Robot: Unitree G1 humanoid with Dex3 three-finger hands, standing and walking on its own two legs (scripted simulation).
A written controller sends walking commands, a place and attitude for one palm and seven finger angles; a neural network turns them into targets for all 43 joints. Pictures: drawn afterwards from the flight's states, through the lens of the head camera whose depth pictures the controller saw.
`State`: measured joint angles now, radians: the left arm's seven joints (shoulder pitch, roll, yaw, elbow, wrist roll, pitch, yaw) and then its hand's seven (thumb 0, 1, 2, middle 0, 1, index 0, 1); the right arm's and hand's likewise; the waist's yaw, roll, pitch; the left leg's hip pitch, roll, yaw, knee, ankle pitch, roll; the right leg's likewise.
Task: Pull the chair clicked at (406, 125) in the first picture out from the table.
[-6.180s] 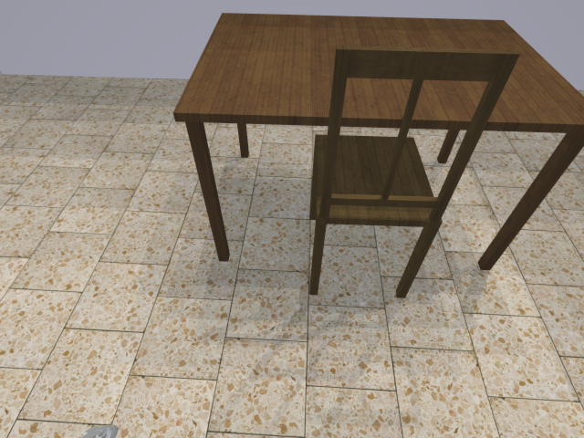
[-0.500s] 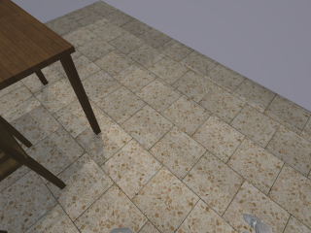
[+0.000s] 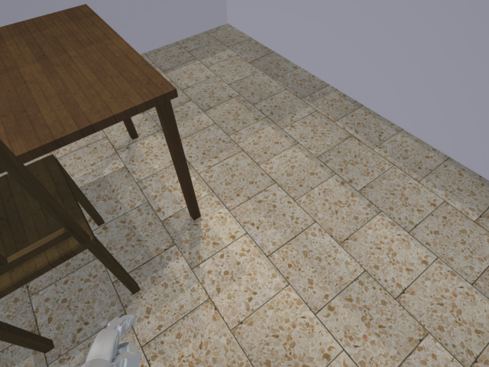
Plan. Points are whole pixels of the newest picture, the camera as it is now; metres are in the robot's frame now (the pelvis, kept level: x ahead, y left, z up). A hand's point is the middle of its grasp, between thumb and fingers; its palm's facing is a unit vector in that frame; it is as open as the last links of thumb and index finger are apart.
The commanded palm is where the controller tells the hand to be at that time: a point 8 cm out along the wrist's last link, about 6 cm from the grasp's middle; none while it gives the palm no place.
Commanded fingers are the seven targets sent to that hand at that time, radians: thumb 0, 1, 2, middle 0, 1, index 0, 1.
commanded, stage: turn to face it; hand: left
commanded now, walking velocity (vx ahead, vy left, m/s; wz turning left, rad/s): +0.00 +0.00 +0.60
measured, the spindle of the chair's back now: out of the picture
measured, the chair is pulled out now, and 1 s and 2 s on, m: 0.00 0.00 0.00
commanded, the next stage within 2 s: take the last steps up to it in 1.00 s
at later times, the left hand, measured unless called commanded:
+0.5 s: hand out of the picture -0.06 +0.25 -0.19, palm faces +0.38 -0.89 -0.26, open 7.4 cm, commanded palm none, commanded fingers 0.00 0.90 0.90 -0.20 -0.30 -0.20 -0.30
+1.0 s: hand out of the picture -0.01 +0.27 -0.14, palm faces +0.51 -0.82 -0.27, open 7.4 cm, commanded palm none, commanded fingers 0.00 0.90 0.90 -0.20 -0.30 -0.20 -0.30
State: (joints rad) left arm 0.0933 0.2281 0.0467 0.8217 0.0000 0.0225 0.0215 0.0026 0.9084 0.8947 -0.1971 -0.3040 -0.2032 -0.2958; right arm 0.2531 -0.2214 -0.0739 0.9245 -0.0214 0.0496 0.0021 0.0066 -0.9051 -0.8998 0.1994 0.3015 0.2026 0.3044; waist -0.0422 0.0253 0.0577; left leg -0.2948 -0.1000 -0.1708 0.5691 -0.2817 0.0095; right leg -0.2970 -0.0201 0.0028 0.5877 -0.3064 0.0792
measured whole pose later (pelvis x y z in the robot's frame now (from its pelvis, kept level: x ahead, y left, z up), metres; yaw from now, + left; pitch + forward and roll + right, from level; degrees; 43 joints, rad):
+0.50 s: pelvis -0.01 +0.04 -0.01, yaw +20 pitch +1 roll +0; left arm 0.28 0.26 0.07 0.92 0.02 0.05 0.02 0.00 0.90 0.89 -0.20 -0.30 -0.21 -0.30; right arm 0.14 -0.26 -0.08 0.89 -0.02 0.04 0.03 0.01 -0.91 -0.90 0.19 0.30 0.20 0.30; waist 0.03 -0.05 0.09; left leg -0.32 0.00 0.07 0.66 -0.34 0.03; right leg -0.30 -0.20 -0.20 0.80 -0.48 0.08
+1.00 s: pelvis +0.00 +0.04 +0.01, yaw +31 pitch +0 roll +1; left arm 0.14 0.20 0.04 0.91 0.00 0.05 0.03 0.00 0.91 0.89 -0.20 -0.30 -0.20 -0.30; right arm 0.27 -0.19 -0.04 0.97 -0.03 0.04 -0.01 0.01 -0.91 -0.90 0.20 0.30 0.20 0.30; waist -0.03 0.02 0.05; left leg -0.23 -0.10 -0.09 0.46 -0.21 0.05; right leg -0.34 -0.03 0.00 0.76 -0.40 0.06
